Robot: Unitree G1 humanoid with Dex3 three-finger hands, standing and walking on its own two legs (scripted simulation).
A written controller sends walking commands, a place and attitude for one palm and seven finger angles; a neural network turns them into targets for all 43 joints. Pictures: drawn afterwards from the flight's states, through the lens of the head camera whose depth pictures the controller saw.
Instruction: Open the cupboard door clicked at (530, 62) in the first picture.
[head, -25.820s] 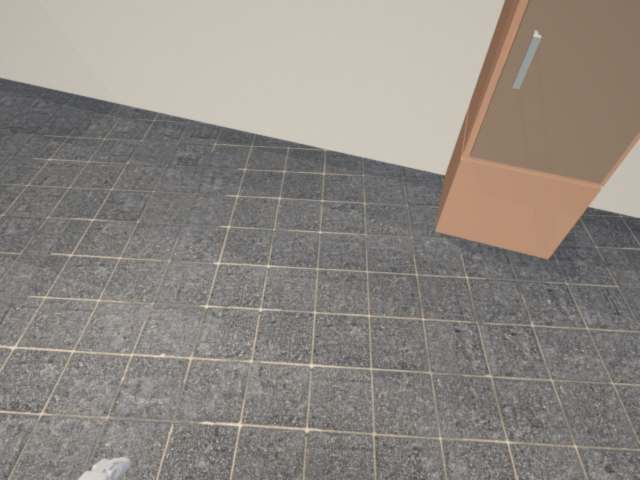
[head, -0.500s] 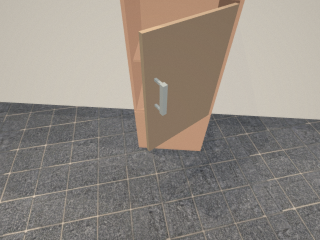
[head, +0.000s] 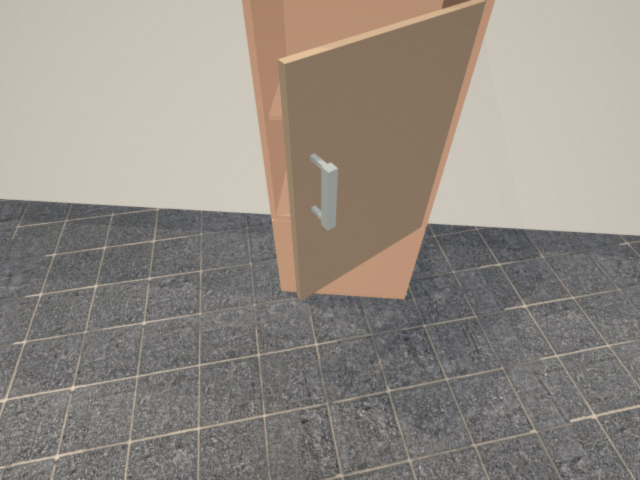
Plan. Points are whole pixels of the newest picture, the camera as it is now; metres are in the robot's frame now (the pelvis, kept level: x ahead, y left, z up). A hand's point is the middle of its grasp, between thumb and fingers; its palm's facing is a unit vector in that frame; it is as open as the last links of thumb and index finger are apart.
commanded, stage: look to check the result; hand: left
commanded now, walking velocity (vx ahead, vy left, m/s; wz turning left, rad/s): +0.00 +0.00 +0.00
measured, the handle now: (322, 192) +0.58 +0.03 +0.01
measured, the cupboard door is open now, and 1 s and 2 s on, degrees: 41 41 41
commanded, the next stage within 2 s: walk to a spot facing it in 0.20 s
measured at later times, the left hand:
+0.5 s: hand out of the picture +0.00 +0.16 -0.18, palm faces +0.02 -0.98 -0.18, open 7.3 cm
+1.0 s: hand out of the picture +0.08 +0.14 -0.15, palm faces -0.21 -0.93 -0.31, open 7.3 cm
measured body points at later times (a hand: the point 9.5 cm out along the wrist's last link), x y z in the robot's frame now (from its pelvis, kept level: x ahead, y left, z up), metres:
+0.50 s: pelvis +0.01 -0.01 +0.00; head +0.03 -0.01 +0.45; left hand +0.00 +0.21 -0.16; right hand -0.01 -0.22 -0.17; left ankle +0.02 +0.10 -0.74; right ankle -0.01 -0.11 -0.74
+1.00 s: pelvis +0.00 -0.05 +0.00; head +0.04 -0.10 +0.45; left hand +0.09 +0.19 -0.13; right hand +0.03 -0.32 -0.16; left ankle +0.02 +0.13 -0.65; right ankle -0.02 -0.11 -0.74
